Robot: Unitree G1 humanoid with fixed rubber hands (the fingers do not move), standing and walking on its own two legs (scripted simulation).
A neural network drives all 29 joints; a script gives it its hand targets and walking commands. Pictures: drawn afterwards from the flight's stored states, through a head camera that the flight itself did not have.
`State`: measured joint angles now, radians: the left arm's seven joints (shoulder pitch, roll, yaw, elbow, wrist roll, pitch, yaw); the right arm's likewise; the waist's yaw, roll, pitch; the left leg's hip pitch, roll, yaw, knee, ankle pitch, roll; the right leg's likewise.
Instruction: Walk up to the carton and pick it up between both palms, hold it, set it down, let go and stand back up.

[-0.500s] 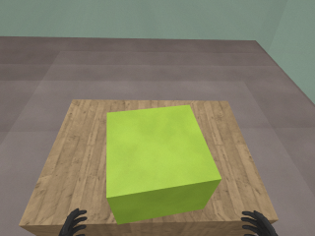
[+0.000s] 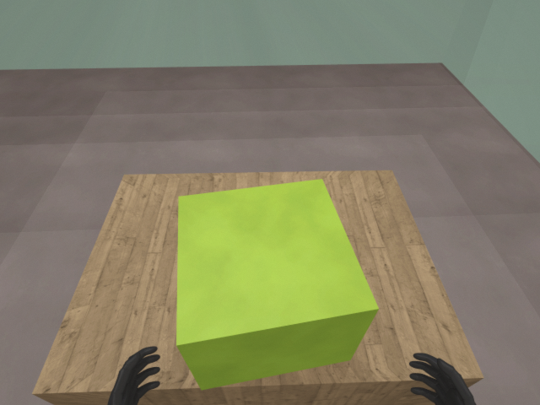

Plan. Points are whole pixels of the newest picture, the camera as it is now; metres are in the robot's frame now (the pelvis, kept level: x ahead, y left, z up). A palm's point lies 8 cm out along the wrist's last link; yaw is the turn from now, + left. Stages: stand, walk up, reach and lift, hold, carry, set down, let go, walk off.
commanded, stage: reach and lift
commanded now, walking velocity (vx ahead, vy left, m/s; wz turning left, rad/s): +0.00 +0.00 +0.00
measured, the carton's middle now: (265, 278) +0.38 +0.04 -0.09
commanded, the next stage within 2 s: none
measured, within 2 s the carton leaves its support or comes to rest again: neither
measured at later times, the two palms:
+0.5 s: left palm (127, 368) +0.19 +0.23 -0.03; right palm (449, 365) +0.22 -0.24 -0.04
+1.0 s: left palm (124, 323) +0.24 +0.24 +0.01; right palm (441, 305) +0.29 -0.24 +0.01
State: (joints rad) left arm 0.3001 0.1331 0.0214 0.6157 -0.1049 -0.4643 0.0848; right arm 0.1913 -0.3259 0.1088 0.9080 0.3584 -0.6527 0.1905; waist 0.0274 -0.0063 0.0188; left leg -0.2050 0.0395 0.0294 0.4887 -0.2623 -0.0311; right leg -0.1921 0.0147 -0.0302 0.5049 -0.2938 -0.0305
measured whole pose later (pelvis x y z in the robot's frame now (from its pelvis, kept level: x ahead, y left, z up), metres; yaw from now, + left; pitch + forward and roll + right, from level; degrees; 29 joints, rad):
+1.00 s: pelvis +0.00 +0.00 +0.01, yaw +0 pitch +2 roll +0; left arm -0.01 0.20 0.04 0.46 -0.15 -0.18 0.11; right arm -0.19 -0.41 0.16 0.84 0.47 -0.39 0.17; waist 0.06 -0.01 0.00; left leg -0.24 0.05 0.02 0.40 -0.21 -0.03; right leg -0.22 0.04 -0.01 0.40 -0.22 -0.04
